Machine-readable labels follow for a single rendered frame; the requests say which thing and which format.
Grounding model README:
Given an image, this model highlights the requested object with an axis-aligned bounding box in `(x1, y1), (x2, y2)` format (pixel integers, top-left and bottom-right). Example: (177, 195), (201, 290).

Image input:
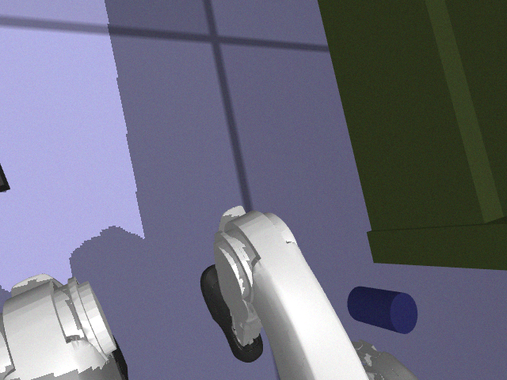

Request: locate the right robot foot
(200, 264), (263, 363)

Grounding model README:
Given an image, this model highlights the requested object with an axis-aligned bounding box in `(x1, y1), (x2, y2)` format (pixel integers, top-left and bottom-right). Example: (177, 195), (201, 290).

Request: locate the armchair
(318, 0), (507, 271)

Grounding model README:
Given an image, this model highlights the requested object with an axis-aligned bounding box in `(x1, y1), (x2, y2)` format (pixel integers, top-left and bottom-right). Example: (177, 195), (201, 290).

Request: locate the left robot foot
(112, 337), (128, 380)

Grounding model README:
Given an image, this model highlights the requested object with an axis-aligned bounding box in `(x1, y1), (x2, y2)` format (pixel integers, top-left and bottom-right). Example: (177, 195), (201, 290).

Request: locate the right robot hand
(351, 339), (419, 380)

